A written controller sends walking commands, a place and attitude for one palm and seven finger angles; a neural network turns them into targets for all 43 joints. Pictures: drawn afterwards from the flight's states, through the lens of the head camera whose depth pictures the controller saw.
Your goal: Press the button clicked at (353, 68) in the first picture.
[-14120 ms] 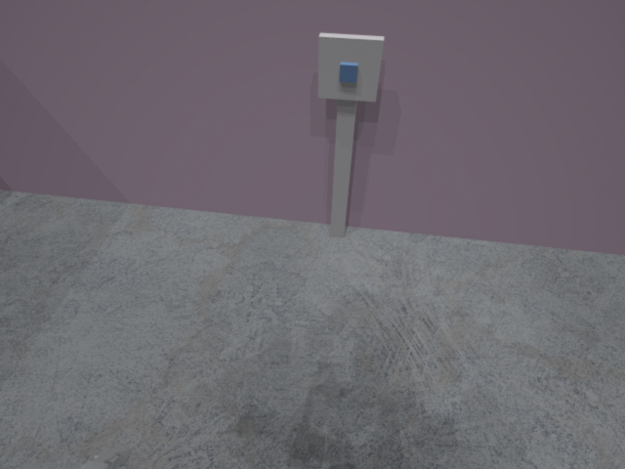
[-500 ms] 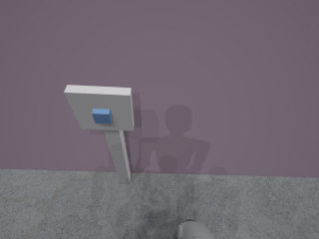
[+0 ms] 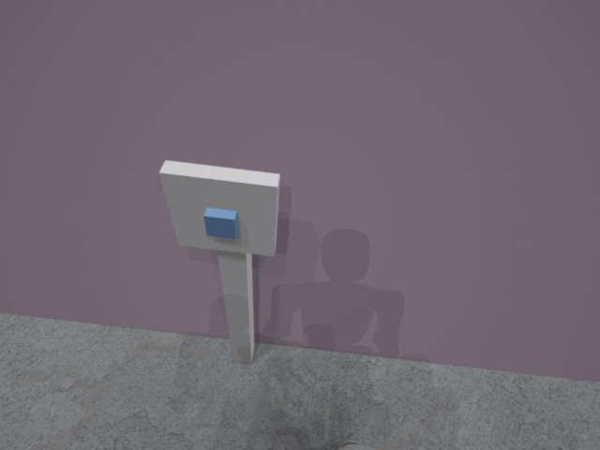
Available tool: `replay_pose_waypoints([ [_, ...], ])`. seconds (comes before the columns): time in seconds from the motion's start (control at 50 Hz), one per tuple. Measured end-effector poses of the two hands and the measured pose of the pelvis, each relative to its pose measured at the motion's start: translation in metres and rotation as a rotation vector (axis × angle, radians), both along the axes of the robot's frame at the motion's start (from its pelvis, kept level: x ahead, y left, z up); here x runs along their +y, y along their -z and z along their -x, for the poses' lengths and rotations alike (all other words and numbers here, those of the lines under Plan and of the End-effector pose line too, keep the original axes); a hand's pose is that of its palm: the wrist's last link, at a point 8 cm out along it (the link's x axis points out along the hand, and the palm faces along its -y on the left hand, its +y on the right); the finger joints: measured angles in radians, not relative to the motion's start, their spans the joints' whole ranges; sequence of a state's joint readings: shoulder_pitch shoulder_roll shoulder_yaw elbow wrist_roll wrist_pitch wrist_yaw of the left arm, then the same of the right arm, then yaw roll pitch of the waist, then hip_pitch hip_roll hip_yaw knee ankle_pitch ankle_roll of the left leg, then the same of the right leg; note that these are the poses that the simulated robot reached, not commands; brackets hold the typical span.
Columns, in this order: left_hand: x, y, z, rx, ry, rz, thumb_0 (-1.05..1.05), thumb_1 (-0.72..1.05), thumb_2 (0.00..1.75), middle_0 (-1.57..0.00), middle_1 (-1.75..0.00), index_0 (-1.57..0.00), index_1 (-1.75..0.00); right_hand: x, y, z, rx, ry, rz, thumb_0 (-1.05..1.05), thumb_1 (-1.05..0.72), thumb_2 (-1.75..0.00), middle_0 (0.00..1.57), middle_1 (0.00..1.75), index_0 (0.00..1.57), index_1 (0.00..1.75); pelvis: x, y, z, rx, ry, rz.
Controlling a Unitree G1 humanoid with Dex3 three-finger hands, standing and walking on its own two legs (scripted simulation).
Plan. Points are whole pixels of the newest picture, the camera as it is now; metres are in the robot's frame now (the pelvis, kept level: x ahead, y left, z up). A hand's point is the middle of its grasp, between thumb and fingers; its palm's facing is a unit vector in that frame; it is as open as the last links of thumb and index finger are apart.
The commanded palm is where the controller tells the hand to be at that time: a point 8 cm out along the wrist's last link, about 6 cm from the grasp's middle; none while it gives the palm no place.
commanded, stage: come to a stop and stand still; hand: left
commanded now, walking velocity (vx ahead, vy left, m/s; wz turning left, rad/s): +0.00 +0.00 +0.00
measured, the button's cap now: (222, 222) +0.45 +0.16 +0.00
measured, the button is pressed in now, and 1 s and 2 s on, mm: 0 0 0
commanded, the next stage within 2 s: look again from close up in 0.80 s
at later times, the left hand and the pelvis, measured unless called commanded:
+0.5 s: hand out of the picture -0.07 +0.14 -0.16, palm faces +0.03 -0.99 -0.15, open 7.3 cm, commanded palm none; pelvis -0.04 -0.01 +0.02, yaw -1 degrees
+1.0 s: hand out of the picture -0.08 +0.14 -0.16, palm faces +0.00 -0.99 -0.15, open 7.3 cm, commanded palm none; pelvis -0.05 -0.01 +0.01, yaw -1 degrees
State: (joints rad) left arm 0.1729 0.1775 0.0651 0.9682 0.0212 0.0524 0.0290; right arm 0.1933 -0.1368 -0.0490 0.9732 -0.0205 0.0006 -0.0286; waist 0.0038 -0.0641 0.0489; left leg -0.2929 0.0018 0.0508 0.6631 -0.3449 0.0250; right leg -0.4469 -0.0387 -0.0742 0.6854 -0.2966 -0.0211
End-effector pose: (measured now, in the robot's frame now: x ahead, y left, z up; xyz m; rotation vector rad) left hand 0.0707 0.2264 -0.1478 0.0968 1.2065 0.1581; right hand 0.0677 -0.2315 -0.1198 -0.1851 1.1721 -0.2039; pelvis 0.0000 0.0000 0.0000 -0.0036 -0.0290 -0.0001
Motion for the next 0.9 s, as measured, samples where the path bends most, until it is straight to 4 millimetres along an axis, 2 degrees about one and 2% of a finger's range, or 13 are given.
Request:
replay_pose_waypoints([
  [0.04,0.006,-0.003,0.017,0.036,-0.01,-0.001,0.0,0.92,0.9,-0.2,-0.3,-0.2,-0.3,0.009,-0.005,0.007,0.001,-0.002,-0.006,0.0,-0.92,-0.9,0.2,0.3,0.19,0.3,0.004,-0.005,0.002,0.0,0.005,-0.001],
  [0.16,0.015,-0.014,0.076,0.151,-0.044,-0.018,0.0,0.92,0.9,-0.2,-0.3,-0.2,-0.3,0.016,-0.006,0.021,0.045,-0.019,-0.021,0.0,-0.94,-0.9,0.2,0.3,0.2,0.3,0.01,-0.015,0.008,0.029,0.012,-0.013],
  [0.26,0.006,-0.018,0.118,0.257,-0.03,-0.034,0.0,0.92,0.9,-0.2,-0.3,-0.2,-0.3,0.017,0.007,0.036,0.061,-0.002,-0.064,0.0,-0.93,-0.9,0.2,0.3,0.2,0.3,0.007,-0.012,0.015,0.044,0.028,-0.037],
  [0.34,-0.009,-0.027,0.138,0.288,-0.015,-0.026,0.0,0.91,0.9,-0.2,-0.3,-0.2,-0.3,0.01,0.01,0.054,0.085,0.028,-0.075,0.0,-0.95,-0.9,0.2,0.3,0.2,0.3,0.005,-0.017,0.023,0.024,0.021,-0.013],
  [0.42,-0.021,-0.026,0.145,0.269,-0.011,-0.009,0.0,0.91,0.9,-0.2,-0.3,-0.2,-0.3,0.006,0.01,0.078,0.126,0.029,-0.078,0.0,-0.94,-0.9,0.2,0.3,0.2,0.3,0.0,-0.019,0.031,-0.002,0.017,-0.013],
  [0.56,-0.042,-0.019,0.144,0.224,0.007,0.034,0.0,0.91,0.9,-0.2,-0.3,-0.2,-0.3,0.007,0.01,0.124,0.213,0.041,-0.095,0.0,-0.92,-0.9,0.2,0.3,0.19,0.3,-0.009,-0.02,0.044,-0.018,0.011,-0.01],
  [0.7,-0.05,-0.017,0.146,0.217,0.012,0.046,0.0,0.91,0.9,-0.2,-0.3,-0.2,-0.3,0.016,0.011,0.165,0.297,0.071,-0.123,0.0,-0.91,-0.9,0.2,0.3,0.19,0.3,-0.014,-0.019,0.051,-0.01,0.01,-0.007],
  [0.8,-0.049,-0.017,0.151,0.232,0.006,0.038,0.0,0.91,0.9,-0.2,-0.3,-0.2,-0.3,0.023,0.011,0.182,0.336,0.086,-0.143,0.0,-0.91,-0.9,0.2,0.3,0.19,0.3,-0.016,-0.018,0.051,-0.003,0.011,-0.007],
  [0.9,-0.048,-0.019,0.155,0.251,-0.002,0.031,0.0,0.91,0.9,-0.2,-0.3,-0.2,-0.3,0.028,0.012,0.184,0.344,0.089,-0.155,0.0,-0.91,-0.9,0.2,0.3,0.19,0.3,-0.017,-0.018,0.049,0.002,0.012,-0.007],
])
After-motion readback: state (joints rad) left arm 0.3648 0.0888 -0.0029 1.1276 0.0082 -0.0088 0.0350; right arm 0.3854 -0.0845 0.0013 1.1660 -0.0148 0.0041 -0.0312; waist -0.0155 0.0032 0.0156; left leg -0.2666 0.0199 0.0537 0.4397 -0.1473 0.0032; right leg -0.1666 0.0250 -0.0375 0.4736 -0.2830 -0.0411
